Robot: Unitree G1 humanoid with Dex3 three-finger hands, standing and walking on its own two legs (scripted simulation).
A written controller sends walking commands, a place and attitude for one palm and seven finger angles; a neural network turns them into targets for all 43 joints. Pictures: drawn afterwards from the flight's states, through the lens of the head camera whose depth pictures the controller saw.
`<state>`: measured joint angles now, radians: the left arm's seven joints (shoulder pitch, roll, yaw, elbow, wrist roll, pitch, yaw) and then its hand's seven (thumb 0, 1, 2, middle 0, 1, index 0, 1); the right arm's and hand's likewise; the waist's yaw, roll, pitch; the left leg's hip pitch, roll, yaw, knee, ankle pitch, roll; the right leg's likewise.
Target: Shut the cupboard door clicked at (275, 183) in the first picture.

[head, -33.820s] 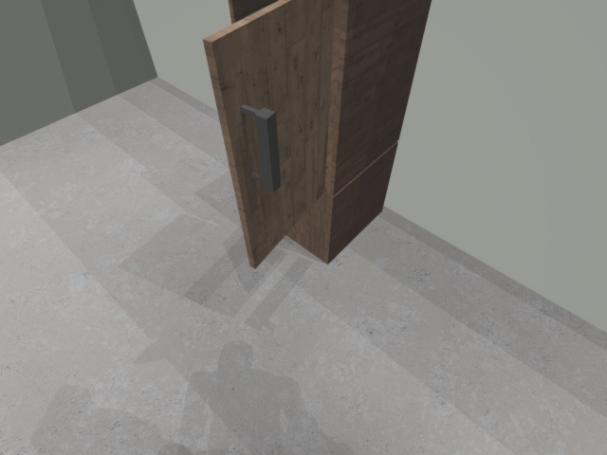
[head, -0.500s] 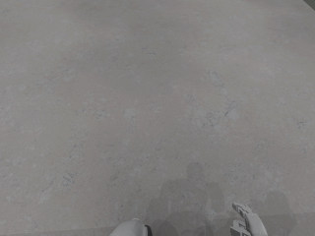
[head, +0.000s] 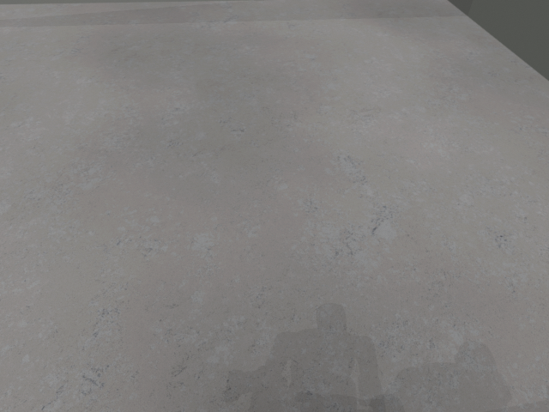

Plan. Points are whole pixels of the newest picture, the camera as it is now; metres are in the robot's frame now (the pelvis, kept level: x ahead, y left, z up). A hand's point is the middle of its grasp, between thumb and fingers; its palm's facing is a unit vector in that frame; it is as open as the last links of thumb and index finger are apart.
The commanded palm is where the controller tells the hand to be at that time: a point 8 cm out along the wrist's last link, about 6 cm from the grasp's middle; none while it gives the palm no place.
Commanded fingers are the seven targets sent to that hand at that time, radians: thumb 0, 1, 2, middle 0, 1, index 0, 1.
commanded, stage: turn to face it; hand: left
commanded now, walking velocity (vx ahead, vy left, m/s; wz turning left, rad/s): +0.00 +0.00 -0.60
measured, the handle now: out of the picture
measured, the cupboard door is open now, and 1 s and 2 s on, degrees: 61 61 61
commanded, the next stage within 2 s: none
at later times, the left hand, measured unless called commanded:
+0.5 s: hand out of the picture +0.15 +0.24 -0.18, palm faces -0.19 -0.96 -0.21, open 7.4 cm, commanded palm none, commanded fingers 0.00 0.90 0.90 -0.20 -0.30 -0.20 -0.30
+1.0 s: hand (210, 359) +0.23 +0.12 -0.15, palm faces -0.54 -0.81 -0.25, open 7.4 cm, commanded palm none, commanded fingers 0.00 0.90 0.90 -0.20 -0.30 -0.20 -0.30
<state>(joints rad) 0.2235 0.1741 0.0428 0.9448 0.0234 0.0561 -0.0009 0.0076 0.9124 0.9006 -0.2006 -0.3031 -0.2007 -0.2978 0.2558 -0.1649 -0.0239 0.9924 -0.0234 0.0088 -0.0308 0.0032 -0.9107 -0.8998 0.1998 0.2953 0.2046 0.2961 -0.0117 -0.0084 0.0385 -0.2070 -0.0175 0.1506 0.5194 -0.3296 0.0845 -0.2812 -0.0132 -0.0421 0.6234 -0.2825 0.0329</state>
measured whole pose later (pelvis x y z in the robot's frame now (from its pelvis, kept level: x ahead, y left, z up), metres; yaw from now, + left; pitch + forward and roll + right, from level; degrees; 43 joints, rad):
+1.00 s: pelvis +0.04 +0.01 +0.00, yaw -33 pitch +1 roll +0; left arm 0.18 0.20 0.04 0.86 0.02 0.03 0.00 0.01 0.91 0.90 -0.20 -0.30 -0.20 -0.30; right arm 0.20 -0.27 -0.06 0.91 -0.02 0.06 -0.01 0.01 -0.91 -0.90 0.20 0.29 0.20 0.30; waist -0.03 0.02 0.09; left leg -0.51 0.08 0.03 1.10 -0.41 -0.09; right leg -0.26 0.02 0.01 0.52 -0.28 -0.03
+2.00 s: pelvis +0.09 +0.01 +0.00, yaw -67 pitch +2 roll -1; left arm 0.20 0.21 0.05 0.89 0.03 0.04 -0.01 0.01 0.91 0.90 -0.21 -0.30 -0.21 -0.30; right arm 0.15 -0.23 -0.05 0.88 -0.01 0.04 -0.01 0.00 -0.90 -0.90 0.20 0.29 0.20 0.30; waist 0.01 -0.02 0.08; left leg -0.42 0.05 0.02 0.78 -0.40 -0.09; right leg -0.27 0.04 0.09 0.53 -0.30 0.01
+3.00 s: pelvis +0.12 -0.02 +0.00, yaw -98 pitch +2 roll -1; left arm 0.22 0.21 0.06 0.94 0.02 0.05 0.00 0.01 0.91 0.90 -0.21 -0.30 -0.21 -0.30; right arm 0.18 -0.21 -0.03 0.91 -0.01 0.02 -0.02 0.00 -0.90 -0.90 0.20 0.29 0.20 0.30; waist 0.01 -0.03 0.04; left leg -0.30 0.03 0.04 0.57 -0.30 -0.02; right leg -0.31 0.05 0.08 0.60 -0.32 0.00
